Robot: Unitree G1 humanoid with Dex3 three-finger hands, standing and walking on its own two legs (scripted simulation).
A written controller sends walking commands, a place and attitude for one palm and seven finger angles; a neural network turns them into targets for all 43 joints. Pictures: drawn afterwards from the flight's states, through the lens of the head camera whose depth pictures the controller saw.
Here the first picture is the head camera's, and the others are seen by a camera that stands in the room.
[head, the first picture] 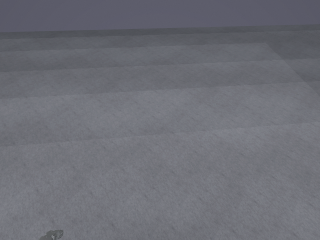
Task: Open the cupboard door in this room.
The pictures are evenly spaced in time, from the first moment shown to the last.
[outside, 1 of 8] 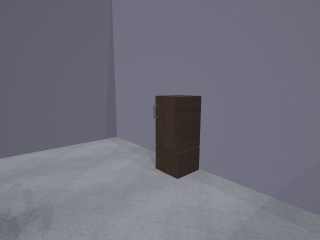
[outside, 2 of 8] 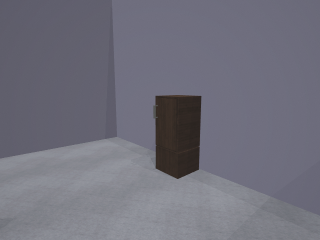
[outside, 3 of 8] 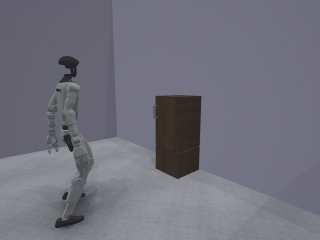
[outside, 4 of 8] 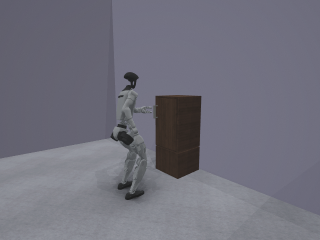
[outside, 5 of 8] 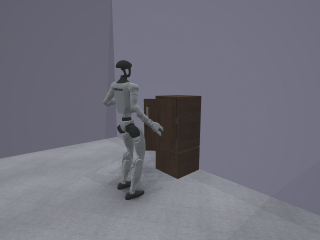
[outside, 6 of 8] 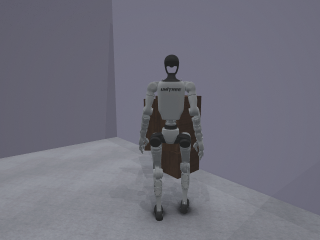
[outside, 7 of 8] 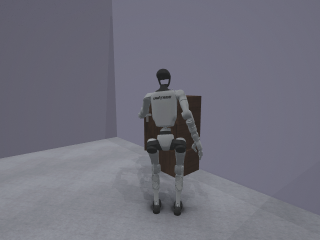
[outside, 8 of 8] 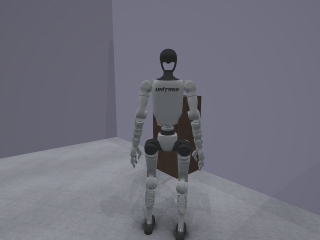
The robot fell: no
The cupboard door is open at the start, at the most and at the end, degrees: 0 98 98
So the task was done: yes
